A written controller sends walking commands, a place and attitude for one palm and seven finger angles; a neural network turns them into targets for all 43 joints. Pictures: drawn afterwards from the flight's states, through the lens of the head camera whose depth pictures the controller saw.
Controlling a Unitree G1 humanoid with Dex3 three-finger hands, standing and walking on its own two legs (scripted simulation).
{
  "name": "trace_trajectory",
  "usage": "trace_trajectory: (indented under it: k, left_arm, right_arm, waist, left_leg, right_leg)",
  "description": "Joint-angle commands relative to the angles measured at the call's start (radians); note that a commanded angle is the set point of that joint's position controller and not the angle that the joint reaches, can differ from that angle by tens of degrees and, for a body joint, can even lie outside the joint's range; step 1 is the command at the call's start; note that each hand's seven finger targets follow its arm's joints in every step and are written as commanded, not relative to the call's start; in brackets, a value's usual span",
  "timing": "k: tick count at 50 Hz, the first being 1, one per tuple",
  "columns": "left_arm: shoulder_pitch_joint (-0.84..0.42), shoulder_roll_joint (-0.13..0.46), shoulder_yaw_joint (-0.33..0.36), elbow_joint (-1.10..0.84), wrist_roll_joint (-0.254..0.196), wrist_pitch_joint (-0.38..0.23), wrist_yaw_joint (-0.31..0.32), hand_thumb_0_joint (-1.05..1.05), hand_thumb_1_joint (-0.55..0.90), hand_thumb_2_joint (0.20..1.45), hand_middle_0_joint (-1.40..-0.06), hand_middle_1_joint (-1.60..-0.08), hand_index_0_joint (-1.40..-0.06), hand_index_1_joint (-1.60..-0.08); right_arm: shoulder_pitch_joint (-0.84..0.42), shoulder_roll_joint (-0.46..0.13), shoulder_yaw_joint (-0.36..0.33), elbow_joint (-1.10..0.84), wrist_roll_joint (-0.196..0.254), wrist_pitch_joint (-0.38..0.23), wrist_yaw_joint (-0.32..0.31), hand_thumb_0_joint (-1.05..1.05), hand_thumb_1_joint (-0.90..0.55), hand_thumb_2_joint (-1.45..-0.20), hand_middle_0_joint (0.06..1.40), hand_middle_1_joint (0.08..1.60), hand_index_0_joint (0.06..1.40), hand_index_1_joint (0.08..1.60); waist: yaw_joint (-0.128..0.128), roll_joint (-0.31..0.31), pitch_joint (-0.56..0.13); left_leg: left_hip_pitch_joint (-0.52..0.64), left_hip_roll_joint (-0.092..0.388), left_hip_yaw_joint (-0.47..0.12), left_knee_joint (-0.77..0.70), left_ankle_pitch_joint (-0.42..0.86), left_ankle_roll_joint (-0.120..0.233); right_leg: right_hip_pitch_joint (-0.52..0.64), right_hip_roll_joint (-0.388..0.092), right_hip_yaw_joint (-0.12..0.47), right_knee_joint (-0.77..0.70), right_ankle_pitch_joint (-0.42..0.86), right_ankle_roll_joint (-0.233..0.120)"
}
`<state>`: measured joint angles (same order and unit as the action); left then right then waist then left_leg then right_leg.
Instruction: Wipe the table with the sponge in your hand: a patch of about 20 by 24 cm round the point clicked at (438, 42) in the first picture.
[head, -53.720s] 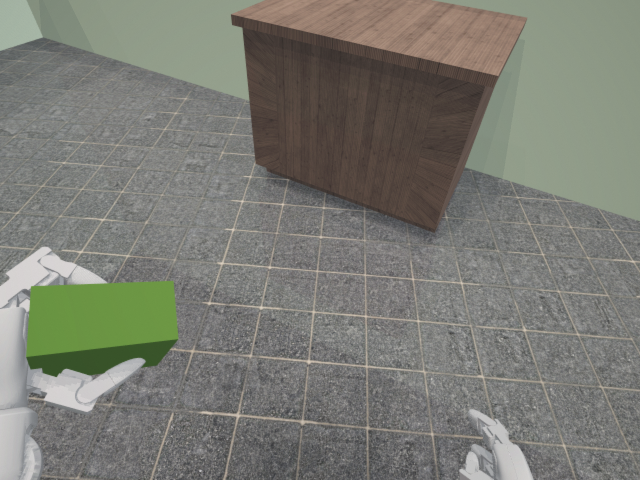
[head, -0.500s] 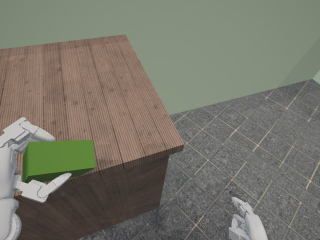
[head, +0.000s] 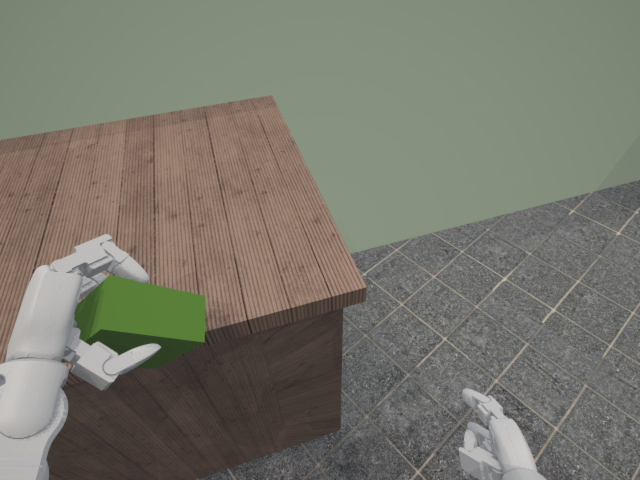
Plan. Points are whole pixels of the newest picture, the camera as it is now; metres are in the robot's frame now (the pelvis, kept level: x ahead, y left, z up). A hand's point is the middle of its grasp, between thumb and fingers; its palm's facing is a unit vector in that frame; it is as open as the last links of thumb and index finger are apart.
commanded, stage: turn the palm down, sponge in hand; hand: left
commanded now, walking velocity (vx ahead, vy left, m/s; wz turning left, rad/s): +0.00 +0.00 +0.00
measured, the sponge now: (149, 329) +0.25 +0.22 +0.10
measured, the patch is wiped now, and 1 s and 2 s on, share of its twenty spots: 1.00 1.00 1.00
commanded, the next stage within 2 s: move the sponge above the wiping area in 1.88 s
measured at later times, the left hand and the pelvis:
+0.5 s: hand (125, 282) +0.25 +0.22 +0.18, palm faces +0.29 -0.50 -0.82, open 9.7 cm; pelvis +0.03 -0.05 +0.00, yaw +1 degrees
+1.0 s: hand (54, 271) +0.25 +0.29 +0.19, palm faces +0.31 -0.23 -0.92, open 9.7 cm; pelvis +0.02 -0.01 +0.01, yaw +0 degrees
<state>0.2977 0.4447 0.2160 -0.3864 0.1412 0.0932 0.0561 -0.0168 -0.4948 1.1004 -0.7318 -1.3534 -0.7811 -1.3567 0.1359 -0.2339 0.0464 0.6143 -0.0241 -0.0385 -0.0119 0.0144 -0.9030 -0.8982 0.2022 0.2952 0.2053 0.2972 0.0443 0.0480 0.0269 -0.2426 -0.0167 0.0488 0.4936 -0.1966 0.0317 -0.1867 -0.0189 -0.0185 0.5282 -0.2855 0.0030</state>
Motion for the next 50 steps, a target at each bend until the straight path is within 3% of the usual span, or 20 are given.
trace_trajectory:
  k: [1, 4, 8, 11, 13, 17, 19, 20, 23, 24, 25, 29, 32, 36, 39, 40, 44, 45, 49, 50]
  left_arm:
    - [-0.314, 0.303, 0.284, -0.226, -0.011, -0.133, 0.100, 0.000, 0.100, 1.300, -1.200, -1.600, -1.200, -1.600]
    - [-0.347, 0.340, 0.279, -0.143, 0.017, -0.140, 0.110, 0.000, 0.100, 1.300, -1.200, -1.600, -1.200, -1.600]
    - [-0.356, 0.313, 0.147, -0.049, 0.068, -0.028, 0.060, 0.000, 0.100, 1.300, -1.200, -1.600, -1.200, -1.600]
    - [-0.330, 0.345, 0.128, -0.035, 0.077, 0.054, -0.013, 0.000, 0.100, 1.300, -1.200, -1.600, -1.200, -1.600]
    - [-0.318, 0.384, 0.157, -0.057, 0.087, 0.056, -0.054, 0.000, 0.100, 1.300, -1.200, -1.600, -1.200, -1.600]
    - [-0.277, 0.418, 0.247, -0.156, 0.084, -0.047, -0.069, 0.000, 0.100, 1.300, -1.200, -1.600, -1.200, -1.600]
    - [-0.222, 0.492, 0.340, -0.199, 0.091, -0.083, -0.042, 0.000, 0.100, 1.300, -1.200, -1.600, -1.200, -1.600]
    - [-0.191, 0.435, 0.318, -0.216, 0.094, -0.096, -0.026, 0.000, 0.100, 1.300, -1.200, -1.600, -1.200, -1.600]
    - [-0.080, 0.433, 0.343, -0.212, 0.124, -0.062, 0.028, 0.000, 0.100, 1.300, -1.200, -1.600, -1.200, -1.600]
    - [-0.073, 0.448, 0.351, -0.192, 0.139, -0.030, 0.042, 0.000, 0.100, 1.300, -1.200, -1.600, -1.200, -1.600]
    - [-0.064, 0.394, 0.293, -0.192, 0.148, 0.005, 0.048, 0.000, 0.100, 1.300, -1.200, -1.600, -1.200, -1.600]
    - [-0.114, 0.441, 0.264, -0.171, 0.190, 0.135, 0.033, 0.000, 0.100, 1.300, -1.200, -1.600, -1.200, -1.600]
    - [-0.159, 0.406, 0.177, -0.275, 0.240, 0.153, 0.005, 0.000, 0.100, 1.300, -1.200, -1.600, -1.200, -1.600]
    - [-0.143, 0.426, 0.178, -0.381, 0.291, 0.122, -0.012, 0.000, 0.100, 1.300, -1.200, -1.600, -1.200, -1.600]
    - [-0.146, 0.484, 0.236, -0.342, 0.330, 0.138, 0.002, 0.000, 0.100, 1.300, -1.200, -1.600, -1.200, -1.600]
    - [-0.159, 0.429, 0.199, -0.321, 0.334, 0.147, 0.012, 0.000, 0.100, 1.300, -1.200, -1.600, -1.200, -1.600]
    - [-0.228, 0.477, 0.222, -0.197, 0.382, 0.237, 0.038, 0.000, 0.100, 1.300, -1.200, -1.600, -1.200, -1.600]
    - [-0.264, 0.423, 0.157, -0.187, 0.385, 0.259, 0.033, 0.000, 0.100, 1.300, -1.200, -1.600, -1.200, -1.600]
    - [-0.326, 0.437, 0.082, -0.185, 0.436, 0.339, -0.027, 0.000, 0.100, 1.300, -1.200, -1.600, -1.200, -1.600]
    - [-0.350, 0.386, 0.013, -0.224, 0.445, 0.339, -0.049, 0.000, 0.100, 1.300, -1.200, -1.600, -1.200, -1.600]
  right_arm:
    - [-0.145, -0.090, -0.052, -0.137, 0.004, -0.056, -0.044, 0.000, -0.900, -0.900, 0.200, 0.300, 0.200, 0.300]
    - [-0.130, -0.103, -0.059, -0.095, 0.006, -0.056, -0.055, 0.000, -0.900, -0.900, 0.200, 0.300, 0.200, 0.300]
    - [-0.154, -0.120, -0.053, -0.104, 0.022, -0.045, -0.069, 0.000, -0.900, -0.900, 0.200, 0.300, 0.200, 0.300]
    - [-0.173, -0.132, -0.056, -0.123, 0.038, -0.039, -0.082, 0.000, -0.900, -0.900, 0.200, 0.300, 0.200, 0.300]
    - [-0.181, -0.136, -0.058, -0.130, 0.041, -0.037, -0.090, 0.000, -0.900, -0.900, 0.200, 0.300, 0.200, 0.300]
    - [-0.158, -0.121, -0.072, -0.140, 0.039, -0.054, -0.089, 0.000, -0.900, -0.900, 0.200, 0.300, 0.200, 0.300]
    - [-0.135, -0.127, -0.082, -0.137, 0.032, -0.055, -0.083, 0.000, -0.900, -0.900, 0.200, 0.300, 0.200, 0.300]
    - [-0.124, -0.112, -0.081, -0.146, 0.033, -0.057, -0.076, 0.000, -0.900, -0.900, 0.200, 0.300, 0.200, 0.300]
    - [-0.089, -0.126, -0.097, -0.144, 0.037, -0.045, -0.062, 0.000, -0.900, -0.900, 0.200, 0.300, 0.200, 0.300]
    - [-0.089, -0.132, -0.097, -0.135, 0.041, -0.035, -0.058, 0.000, -0.900, -0.900, 0.200, 0.300, 0.200, 0.300]
    - [-0.096, -0.126, -0.095, -0.149, 0.050, -0.031, -0.056, 0.000, -0.900, -0.900, 0.200, 0.300, 0.200, 0.300]
    - [-0.126, -0.156, -0.088, -0.154, 0.063, -0.013, -0.071, 0.000, -0.900, -0.900, 0.200, 0.300, 0.200, 0.300]
    - [-0.153, -0.150, -0.082, -0.186, 0.065, -0.019, -0.081, 0.000, -0.900, -0.900, 0.200, 0.300, 0.200, 0.300]
    - [-0.161, -0.143, -0.073, -0.198, 0.052, -0.028, -0.086, 0.000, -0.900, -0.900, 0.200, 0.300, 0.200, 0.300]
    - [-0.171, -0.146, -0.070, -0.176, 0.050, -0.010, -0.086, 0.000, -0.900, -0.900, 0.200, 0.300, 0.200, 0.300]
    - [-0.175, -0.131, -0.067, -0.184, 0.057, -0.008, -0.083, 0.000, -0.900, -0.900, 0.200, 0.300, 0.200, 0.300]
    - [-0.217, -0.141, -0.057, -0.157, 0.065, 0.026, -0.073, 0.000, -0.900, -0.900, 0.200, 0.300, 0.200, 0.300]
    - [-0.230, -0.133, -0.047, -0.165, 0.071, 0.028, -0.070, 0.000, -0.900, -0.900, 0.200, 0.300, 0.200, 0.300]
    - [-0.313, -0.147, -0.029, -0.169, 0.079, 0.035, -0.076, 0.000, -0.900, -0.900, 0.200, 0.300, 0.200, 0.300]
    - [-0.315, -0.136, -0.024, -0.183, 0.082, 0.030, -0.075, 0.000, -0.900, -0.900, 0.200, 0.300, 0.200, 0.300]
  waist:
    - [0.023, -0.034, -0.176]
    - [0.012, 0.070, -0.121]
    - [0.002, 0.142, -0.071]
    - [0.011, 0.031, -0.063]
    - [0.016, -0.085, -0.064]
    - [0.040, -0.133, -0.137]
    - [0.068, -0.086, -0.197]
    - [0.067, -0.073, -0.227]
    - [0.070, 0.002, -0.239]
    - [0.070, 0.034, -0.221]
    - [0.057, 0.055, -0.188]
    - [0.047, 0.015, -0.145]
    - [0.034, 0.015, -0.195]
    - [0.045, -0.023, -0.271]
    - [0.061, -0.001, -0.249]
    - [0.052, 0.002, -0.232]
    - [0.073, 0.057, -0.177]
    - [0.062, 0.061, -0.168]
    - [0.065, 0.077, -0.165]
    - [0.051, 0.084, -0.172]
  left_leg:
    - [0.087, 0.022, -0.060, -0.097, -0.092, -0.022]
    - [0.071, 0.000, -0.038, -0.083, -0.155, -0.019]
    - [0.048, -0.018, -0.009, -0.061, -0.128, -0.014]
    - [0.033, -0.008, -0.013, -0.030, -0.063, -0.015]
    - [0.019, -0.005, -0.027, -0.008, -0.030, -0.012]
    - [0.051, -0.010, -0.035, 0.010, 0.086, -0.002]
    - [0.073, -0.015, -0.032, 0.015, 0.164, -0.004]
    - [0.082, -0.017, -0.026, 0.012, 0.205, -0.001]
    - [0.081, -0.015, -0.003, 0.024, 0.275, -0.006]
    - [0.071, -0.017, 0.001, 0.021, 0.277, -0.010]
    - [0.063, -0.013, 0.008, 0.017, 0.280, -0.008]
    - [0.052, -0.008, 0.008, 0.009, 0.254, -0.004]
    - [0.101, -0.008, 0.002, 0.002, 0.292, 0.008]
    - [0.151, -0.007, -0.012, -0.001, 0.360, 0.018]
    - [0.139, -0.001, -0.020, -0.026, 0.337, 0.007]
    - [0.130, 0.004, -0.022, -0.036, 0.318, 0.003]
    - [0.093, 0.008, -0.036, -0.081, 0.254, -0.018]
    - [0.095, 0.012, -0.034, -0.094, 0.230, -0.019]
    - [0.105, 0.006, -0.044, -0.132, 0.173, -0.017]
    - [0.122, 0.010, -0.050, -0.142, 0.164, -0.013]
  right_leg:
    - [-0.046, 0.058, -0.024, -0.134, -0.034, -0.014]
    - [-0.062, 0.045, 0.003, -0.182, -0.096, -0.012]
    - [-0.056, 0.009, 0.049, -0.221, -0.140, -0.013]
    - [-0.028, -0.021, 0.115, -0.248, -0.144, -0.002]
    - [-0.011, -0.040, 0.143, -0.247, -0.084, 0.022]
    - [0.029, -0.025, 0.121, -0.189, 0.155, 0.037]
    - [0.057, -0.013, 0.102, -0.146, 0.314, 0.034]
    - [0.082, -0.010, 0.075, -0.111, 0.400, 0.033]
    - [0.083, -0.007, 0.062, -0.078, 0.513, 0.028]
    - [0.083, -0.002, 0.065, -0.080, 0.496, 0.020]
    - [0.072, 0.000, 0.050, -0.078, 0.478, 0.017]
    - [0.041, 0.010, 0.055, -0.094, 0.416, 0.017]
    - [0.039, 0.025, 0.030, -0.088, 0.409, 0.011]
    - [0.042, 0.036, 0.021, -0.080, 0.450, 0.010]
    - [0.043, 0.043, 0.020, -0.101, 0.387, -0.001]
    - [0.047, 0.038, 0.006, -0.102, 0.354, -0.001]
    - [0.055, 0.044, 0.016, -0.139, 0.252, -0.022]
    - [0.056, 0.036, 0.007, -0.145, 0.226, -0.020]
    - [0.060, 0.046, 0.020, -0.174, 0.168, -0.024]
    - [0.063, 0.043, 0.008, -0.173, 0.156, -0.023]
